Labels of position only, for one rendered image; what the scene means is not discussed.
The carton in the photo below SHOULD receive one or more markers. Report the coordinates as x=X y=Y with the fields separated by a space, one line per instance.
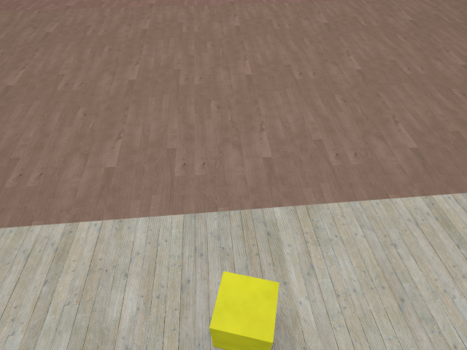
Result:
x=244 y=314

